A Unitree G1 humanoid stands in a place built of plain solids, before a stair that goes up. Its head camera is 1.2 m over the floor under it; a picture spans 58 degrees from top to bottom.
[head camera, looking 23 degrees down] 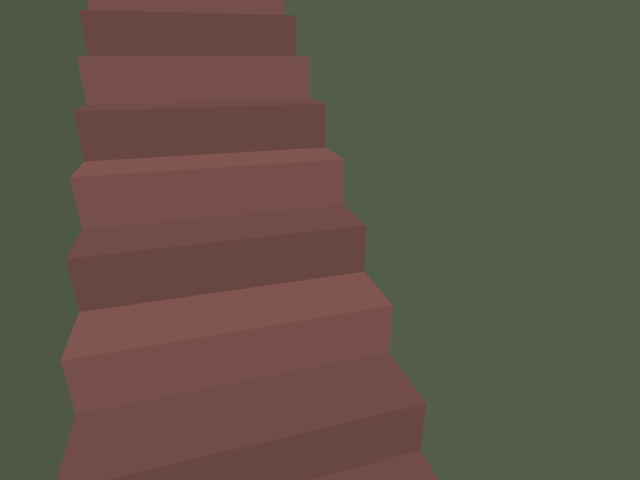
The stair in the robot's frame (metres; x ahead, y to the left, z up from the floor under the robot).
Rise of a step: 0.20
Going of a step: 0.27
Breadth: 1.14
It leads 17 degrees to the left of straight ahead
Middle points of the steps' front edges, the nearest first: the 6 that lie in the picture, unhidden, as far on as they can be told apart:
0.90 0.17 0.20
1.15 0.24 0.40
1.41 0.32 0.60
1.67 0.40 0.80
1.92 0.47 1.00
2.18 0.55 1.20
